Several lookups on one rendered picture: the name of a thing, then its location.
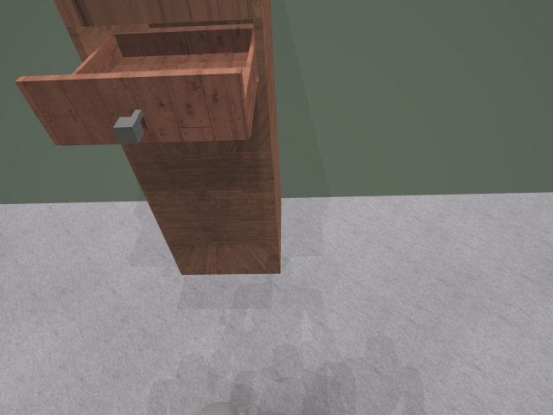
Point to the drawer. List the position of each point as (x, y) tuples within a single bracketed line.
[(196, 85)]

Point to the handle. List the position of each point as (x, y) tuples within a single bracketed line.
[(129, 129)]

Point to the cabinet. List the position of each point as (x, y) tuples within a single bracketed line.
[(217, 203)]

